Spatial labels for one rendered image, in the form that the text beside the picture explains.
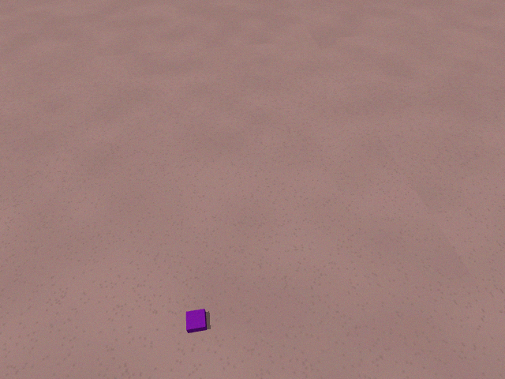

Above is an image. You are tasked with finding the small box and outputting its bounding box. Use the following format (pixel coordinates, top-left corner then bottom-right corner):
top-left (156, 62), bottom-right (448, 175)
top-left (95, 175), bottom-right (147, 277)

top-left (186, 309), bottom-right (207, 333)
